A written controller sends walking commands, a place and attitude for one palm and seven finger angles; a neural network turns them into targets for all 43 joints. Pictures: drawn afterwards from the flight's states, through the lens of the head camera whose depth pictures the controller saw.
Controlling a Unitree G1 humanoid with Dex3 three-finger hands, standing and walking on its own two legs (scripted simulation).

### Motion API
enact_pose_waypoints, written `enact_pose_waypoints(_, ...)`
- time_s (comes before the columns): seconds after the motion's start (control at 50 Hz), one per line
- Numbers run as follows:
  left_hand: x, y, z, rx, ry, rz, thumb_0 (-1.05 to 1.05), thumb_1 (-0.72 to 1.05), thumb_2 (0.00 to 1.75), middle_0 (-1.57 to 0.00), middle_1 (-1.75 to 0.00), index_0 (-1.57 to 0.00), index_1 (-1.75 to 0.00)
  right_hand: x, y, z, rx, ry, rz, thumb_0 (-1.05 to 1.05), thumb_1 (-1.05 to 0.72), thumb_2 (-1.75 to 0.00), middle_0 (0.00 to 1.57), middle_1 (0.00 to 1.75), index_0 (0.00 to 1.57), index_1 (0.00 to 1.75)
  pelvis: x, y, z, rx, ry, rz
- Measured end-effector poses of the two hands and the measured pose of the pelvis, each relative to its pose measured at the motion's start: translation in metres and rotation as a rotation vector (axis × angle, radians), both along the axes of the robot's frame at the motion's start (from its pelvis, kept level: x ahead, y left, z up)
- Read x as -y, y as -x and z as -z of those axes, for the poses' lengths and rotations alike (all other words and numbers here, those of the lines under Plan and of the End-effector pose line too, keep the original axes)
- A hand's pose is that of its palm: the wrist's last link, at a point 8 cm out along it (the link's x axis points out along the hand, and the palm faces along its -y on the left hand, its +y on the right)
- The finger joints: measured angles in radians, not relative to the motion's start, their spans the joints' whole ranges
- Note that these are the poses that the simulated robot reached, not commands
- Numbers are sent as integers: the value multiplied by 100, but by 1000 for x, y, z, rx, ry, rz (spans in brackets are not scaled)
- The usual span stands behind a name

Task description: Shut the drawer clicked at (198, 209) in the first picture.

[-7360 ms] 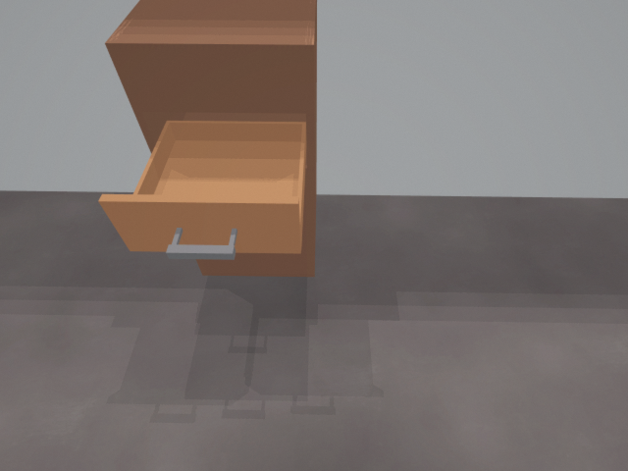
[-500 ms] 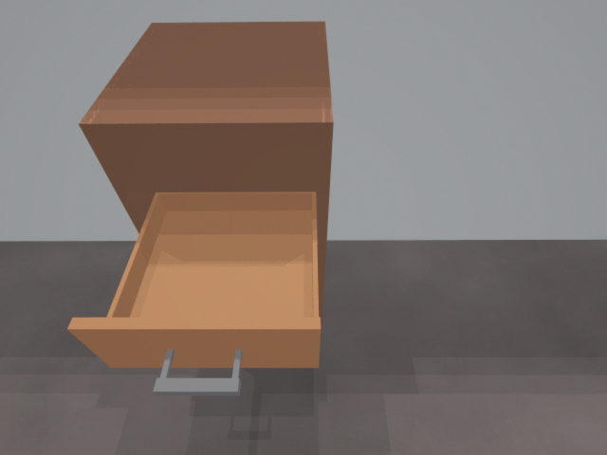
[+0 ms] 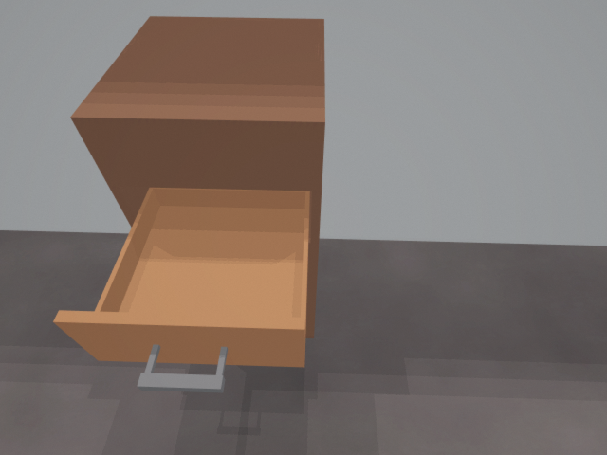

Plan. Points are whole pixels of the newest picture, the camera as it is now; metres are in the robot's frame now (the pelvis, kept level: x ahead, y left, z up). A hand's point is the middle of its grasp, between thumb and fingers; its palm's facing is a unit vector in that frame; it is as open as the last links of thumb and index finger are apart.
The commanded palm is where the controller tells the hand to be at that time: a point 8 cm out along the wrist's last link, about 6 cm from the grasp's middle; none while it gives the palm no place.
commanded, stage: come to a stop and stand still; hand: left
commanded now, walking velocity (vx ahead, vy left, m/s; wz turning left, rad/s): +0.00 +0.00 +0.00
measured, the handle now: (185, 368) +0.27 +0.21 -0.13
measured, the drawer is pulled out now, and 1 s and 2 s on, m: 0.30 0.30 0.30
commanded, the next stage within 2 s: look again from close up in 0.18 s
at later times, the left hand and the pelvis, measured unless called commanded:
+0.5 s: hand out of the picture -0.01 +0.17 -0.17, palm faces +0.01 -0.98 -0.18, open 7.3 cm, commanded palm none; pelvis +0.00 +0.00 +0.00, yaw +0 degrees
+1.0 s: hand out of the picture +0.06 +0.21 -0.11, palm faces +0.21 -0.95 -0.23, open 7.1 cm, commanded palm +0.08 +0.22 -0.07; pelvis -0.02 +0.01 -0.01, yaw +2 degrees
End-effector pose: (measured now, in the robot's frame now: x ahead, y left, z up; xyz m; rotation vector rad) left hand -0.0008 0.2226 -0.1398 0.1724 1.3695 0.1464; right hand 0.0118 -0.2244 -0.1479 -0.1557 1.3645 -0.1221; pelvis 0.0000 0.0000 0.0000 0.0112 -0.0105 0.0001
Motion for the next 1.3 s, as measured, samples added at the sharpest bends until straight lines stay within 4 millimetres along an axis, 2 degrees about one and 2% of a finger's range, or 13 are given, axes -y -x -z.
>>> enact_pose_waypoints(0.3, 8, 10, 3, -12, 20, -12, 1, 91, 90, -20, -30, -20, -30, 0, 13, -2, -28, 1, 6, 1, -91, -90, 20, 30, 20, 30, 4, 2, 0, 2, 4, -3)
enact_pose_waypoints(0.9, 3, 25, 8, -15, 39, -24, 0, 91, 90, -20, -30, -20, -30, -19, 34, -3, -41, -4, 20, 1, -91, -90, 20, 30, 20, 30, -9, 11, 0, 5, 15, -8)
enact_pose_waypoints(0.92, -1, 20, 3, 10, 27, -60, 2, 92, 90, -20, -30, -21, -30, -17, 32, -4, -16, 5, 22, 1, -92, -90, 20, 30, 20, 30, -10, 13, 1, 7, 18, -9)
enact_pose_waypoints(0.98, -27, -22, -40, 334, -63, -104, 5, 97, 90, -21, -32, -22, -31, -8, 10, -11, 194, 48, 20, 2, -92, -90, 20, 30, 20, 30, -13, 17, 5, 0, 8, -22)
enact_pose_waypoints(1.02, -32, -57, -71, 575, -81, -94, 5, 97, 90, -23, -33, -23, -33, -1, -13, -14, 336, 65, -5, 2, -92, -90, 20, 30, 20, 30, -15, 24, 10, -14, 10, -50)
enact_pose_waypoints(1.08, -22, -107, -105, 922, -29, -35, 4, 96, 90, -25, -37, -26, -37, 8, -52, -20, 536, 91, -56, 2, -91, -90, 20, 30, 20, 30, -18, 35, 23, -76, 14, -66)
enact_pose_waypoints(1.12, -5, -128, -117, 1127, 65, 7, 3, 95, 90, -28, -40, -29, -40, 12, -80, -26, 660, 102, -86, 2, -91, -90, 20, 30, 20, 30, -17, 42, 36, -124, 13, -55)
enact_pose_waypoints(1.16, 15, -136, -119, 1294, 170, 66, 2, 94, 90, -31, -43, -32, -43, 14, -106, -32, 766, 107, -116, 2, -91, -90, 20, 30, 20, 30, -16, 48, 51, -167, 11, -43)
enact_pose_waypoints(1.2, 29, -132, -113, 1395, 234, 130, 2, 93, 90, -35, -47, -35, -47, 13, -129, -36, 849, 107, -149, 1, -91, -90, 20, 30, 20, 30, -13, 53, 67, -199, 9, -35)
enact_pose_waypoints(1.24, 36, -121, -99, 1411, 259, 149, 1, 92, 90, -39, -51, -39, -51, 9, -150, -37, 912, 101, -175, 1, -91, -90, 20, 30, 20, 30, -10, 57, 84, -215, 7, -34)
enact_pose_waypoints(1.3, 34, -96, -73, 1321, 233, 108, 1, 91, 90, -45, -58, -46, -57, -3, -173, -34, 964, 73, -207, 1, -91, -90, 20, 30, 20, 30, -6, 61, 101, -224, 16, -43)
